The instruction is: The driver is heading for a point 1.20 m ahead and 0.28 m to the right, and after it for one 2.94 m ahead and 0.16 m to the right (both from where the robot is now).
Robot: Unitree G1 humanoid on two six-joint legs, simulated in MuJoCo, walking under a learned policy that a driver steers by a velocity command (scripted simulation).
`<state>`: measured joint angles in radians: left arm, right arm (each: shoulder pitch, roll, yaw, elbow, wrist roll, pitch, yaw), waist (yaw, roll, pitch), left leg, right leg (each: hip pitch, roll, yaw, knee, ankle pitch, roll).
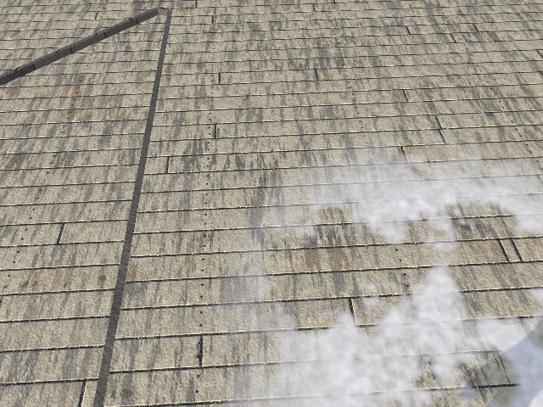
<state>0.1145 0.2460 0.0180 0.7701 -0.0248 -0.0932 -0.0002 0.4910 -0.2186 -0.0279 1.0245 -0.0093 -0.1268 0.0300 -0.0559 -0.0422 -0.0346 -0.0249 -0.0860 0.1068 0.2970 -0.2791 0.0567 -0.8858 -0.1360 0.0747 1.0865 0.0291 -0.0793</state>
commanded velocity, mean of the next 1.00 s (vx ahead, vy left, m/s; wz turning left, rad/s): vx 1.00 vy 0.00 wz -0.51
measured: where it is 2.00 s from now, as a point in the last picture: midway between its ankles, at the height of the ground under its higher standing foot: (382, 170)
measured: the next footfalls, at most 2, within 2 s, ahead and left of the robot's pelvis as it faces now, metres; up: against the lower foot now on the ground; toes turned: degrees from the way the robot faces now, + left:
right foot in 0.22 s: +0.42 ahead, -0.11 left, +0.00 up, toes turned -10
left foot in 0.66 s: +0.85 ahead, -0.06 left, +0.00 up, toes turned -30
